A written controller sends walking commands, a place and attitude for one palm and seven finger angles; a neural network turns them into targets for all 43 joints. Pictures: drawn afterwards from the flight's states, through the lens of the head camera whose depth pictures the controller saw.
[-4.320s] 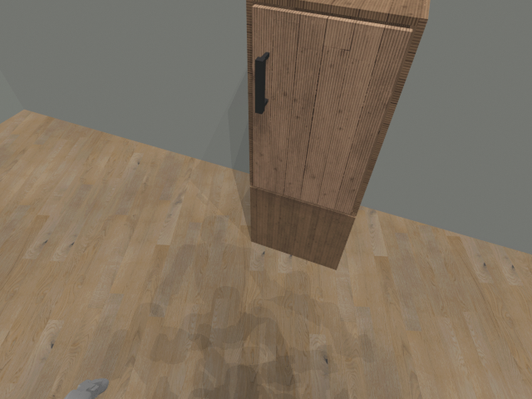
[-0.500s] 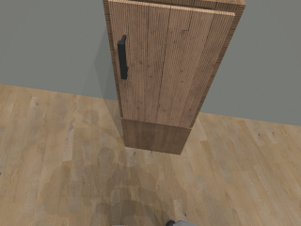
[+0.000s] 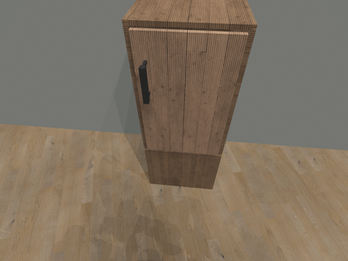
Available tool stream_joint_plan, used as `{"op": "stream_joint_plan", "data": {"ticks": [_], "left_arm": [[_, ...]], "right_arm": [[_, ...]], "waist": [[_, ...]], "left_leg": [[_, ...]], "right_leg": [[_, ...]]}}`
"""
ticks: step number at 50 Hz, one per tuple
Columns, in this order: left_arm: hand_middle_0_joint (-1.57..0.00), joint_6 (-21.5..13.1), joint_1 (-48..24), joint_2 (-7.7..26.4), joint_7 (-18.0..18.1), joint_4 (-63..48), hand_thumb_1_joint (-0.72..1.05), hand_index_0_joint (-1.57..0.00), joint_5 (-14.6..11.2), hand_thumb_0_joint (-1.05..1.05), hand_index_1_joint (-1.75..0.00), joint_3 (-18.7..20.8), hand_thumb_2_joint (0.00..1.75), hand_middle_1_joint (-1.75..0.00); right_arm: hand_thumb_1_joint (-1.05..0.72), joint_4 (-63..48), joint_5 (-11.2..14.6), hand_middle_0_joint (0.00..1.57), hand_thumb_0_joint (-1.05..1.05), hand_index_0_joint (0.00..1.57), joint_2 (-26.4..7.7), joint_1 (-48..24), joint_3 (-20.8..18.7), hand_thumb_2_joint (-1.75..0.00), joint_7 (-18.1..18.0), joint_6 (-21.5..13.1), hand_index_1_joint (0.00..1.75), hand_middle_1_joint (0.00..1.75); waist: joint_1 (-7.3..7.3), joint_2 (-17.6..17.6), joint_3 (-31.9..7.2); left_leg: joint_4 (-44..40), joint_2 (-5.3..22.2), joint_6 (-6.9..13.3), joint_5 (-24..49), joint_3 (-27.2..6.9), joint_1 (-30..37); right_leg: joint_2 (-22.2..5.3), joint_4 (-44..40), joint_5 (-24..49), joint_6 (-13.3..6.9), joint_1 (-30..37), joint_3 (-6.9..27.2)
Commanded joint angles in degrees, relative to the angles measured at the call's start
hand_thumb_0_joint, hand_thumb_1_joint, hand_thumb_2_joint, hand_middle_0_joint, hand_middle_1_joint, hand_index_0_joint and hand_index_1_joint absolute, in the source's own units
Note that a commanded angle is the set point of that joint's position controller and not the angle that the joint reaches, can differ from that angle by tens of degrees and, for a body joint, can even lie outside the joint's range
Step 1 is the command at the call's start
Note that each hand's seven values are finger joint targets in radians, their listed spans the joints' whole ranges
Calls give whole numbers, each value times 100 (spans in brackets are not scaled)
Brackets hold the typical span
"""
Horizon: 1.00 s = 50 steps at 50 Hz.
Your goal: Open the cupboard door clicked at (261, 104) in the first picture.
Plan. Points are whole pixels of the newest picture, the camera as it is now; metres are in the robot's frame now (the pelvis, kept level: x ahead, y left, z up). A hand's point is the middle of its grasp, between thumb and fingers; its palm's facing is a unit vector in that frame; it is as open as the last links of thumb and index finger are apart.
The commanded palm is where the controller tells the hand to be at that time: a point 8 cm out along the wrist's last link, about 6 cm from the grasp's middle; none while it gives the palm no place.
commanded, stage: come to a stop and stand still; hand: left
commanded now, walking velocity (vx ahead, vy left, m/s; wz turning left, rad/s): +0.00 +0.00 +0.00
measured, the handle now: (145, 82) +0.67 +0.14 +0.05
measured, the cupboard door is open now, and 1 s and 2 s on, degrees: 0 0 0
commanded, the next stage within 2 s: look again from close up in 0.44 s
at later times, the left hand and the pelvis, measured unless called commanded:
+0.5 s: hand out of the picture -0.06 +0.13 -0.18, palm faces +0.07 -0.99 -0.13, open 7.4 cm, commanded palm none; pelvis -0.02 -0.02 +0.00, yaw +0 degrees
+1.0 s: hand out of the picture +0.03 +0.18 -0.18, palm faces +0.04 -0.98 -0.21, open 7.3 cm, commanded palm none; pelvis +0.01 +0.01 -0.01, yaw +0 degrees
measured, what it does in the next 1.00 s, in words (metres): stands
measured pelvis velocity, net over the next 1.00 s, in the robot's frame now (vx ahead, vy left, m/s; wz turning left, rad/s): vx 0.01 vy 0.01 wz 0.00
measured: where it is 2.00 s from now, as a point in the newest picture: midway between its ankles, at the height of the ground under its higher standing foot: outside the picture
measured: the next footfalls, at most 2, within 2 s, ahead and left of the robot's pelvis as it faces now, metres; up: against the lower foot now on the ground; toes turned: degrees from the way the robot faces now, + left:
left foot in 1.76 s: +0.23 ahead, +0.08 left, +0.00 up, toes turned +3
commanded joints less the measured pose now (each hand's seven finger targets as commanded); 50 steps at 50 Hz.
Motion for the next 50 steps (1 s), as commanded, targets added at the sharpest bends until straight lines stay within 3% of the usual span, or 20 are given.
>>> {"op": "stream_joint_plan", "data": {"ticks": [1,5,13,26,27,28,29,30,32,33,34,36,38,40,50], "left_arm": [[-20,-103,260,512,0,-152,90,-20,-26,0,-30,14,90,-30],[-20,-84,424,497,2,-116,90,-20,-13,0,-30,20,90,-30],[-20,-85,679,370,-4,-90,90,-20,-2,0,-30,51,90,-30],[-20,-158,904,186,4,-3,90,-20,-5,0,-30,21,90,-30],[-20,-294,1193,442,197,47,90,-20,109,0,-30,-70,90,-30],[-20,-324,853,687,153,-271,90,-20,70,0,-30,-12,90,-30],[-20,-343,619,770,107,-398,90,-20,78,0,-30,63,90,-30],[-20,-354,541,726,95,-439,90,-20,62,0,-30,51,90,-30],[-20,-367,579,505,77,-483,90,-20,40,0,-30,31,90,-30],[-20,-345,617,422,68,-497,90,-20,35,0,-30,11,90,-30],[-20,-315,698,382,56,-503,90,-20,50,0,-30,17,90,-30],[-20,-299,870,317,34,-472,90,-20,44,0,-30,-1,90,-30],[-20,-309,887,312,29,-453,90,-20,43,0,-30,-19,90,-30],[-20,-313,807,387,29,-493,90,-20,36,0,-30,-4,90,-30],[-20,-265,658,648,29,-592,90,-20,32,0,-30,35,90,-30]], "right_arm": [[-90,-16,-5,20,0,20,-447,347,-18,-90,-13,-75,30,30],[-90,58,-23,20,0,20,-393,438,-5,-90,-2,-22,30,30],[-90,109,-58,20,0,20,-268,692,-23,-90,-11,1,30,30],[-90,114,-36,20,0,20,-130,834,-7,-90,-44,-80,30,30],[-90,-350,-22,20,0,20,-439,15,25,-90,74,-146,30,30],[-90,-500,-44,20,0,20,-160,418,23,-90,113,-74,30,30],[-90,-446,-116,20,0,20,-175,526,23,-90,139,-54,30,30],[-90,-467,-109,20,0,20,-170,772,18,-90,141,-60,30,30],[-90,-519,-93,20,0,20,-193,888,39,-90,120,-141,30,30],[-90,-553,-94,20,0,20,-268,853,42,-90,99,-166,30,30],[-90,-611,-101,20,0,20,-339,794,27,-90,87,-190,30,30],[-90,-678,-75,20,0,20,-410,568,28,-90,60,-233,30,30],[-90,-672,-56,20,0,20,-459,513,36,-90,44,-267,30,30],[-90,-653,-51,20,0,20,-472,551,43,-90,32,-299,30,30],[-90,-530,-45,20,0,20,-613,378,56,-90,11,-309,30,30]], "waist": [[-15,-370,438],[1,-236,698],[1,-127,642],[19,-145,431],[301,-56,741],[-131,-88,228],[-165,77,258],[-262,-82,142],[-247,19,32],[-174,102,161],[-98,443,164],[68,299,184],[104,-146,200],[81,-255,179],[81,-74,-34]], "left_leg": [[-561,679,-98,-177,-728,56],[-614,637,-103,-685,-742,-195],[-545,619,-86,-1041,-783,-429],[-410,667,-86,-516,-759,-368],[727,596,-315,-442,-487,-829],[933,377,-271,-836,-498,-571],[1004,351,-224,-759,-456,-409],[1010,388,-191,-691,-460,-402],[593,484,-137,-423,-669,-372],[323,588,-72,-570,-845,-637],[89,680,3,-705,-1032,-857],[-225,829,117,-713,-1242,-1097],[-168,772,122,-312,-1127,-1019],[-82,728,114,230,-1016,-821],[10,693,85,951,-806,-330]], "right_leg": [[-531,-760,-86,-180,-653,616],[-487,-877,-667,-185,-878,642],[-426,-880,-1145,-212,-1070,678],[-436,-764,-550,-232,-931,642],[-621,-772,210,-253,-1022,762],[-896,-999,-1430,-452,-1256,1164],[-951,-962,-1825,-534,-1534,1107],[-850,-831,-1899,-535,-1574,897],[-559,-350,-1229,-504,-1454,639],[-390,-139,-1064,-455,-1303,514],[-283,111,-843,-417,-1110,348],[-204,293,-257,-336,-709,201],[-268,217,103,-314,-581,291],[-328,192,357,-297,-564,311],[-429,95,863,-239,-340,351]]}}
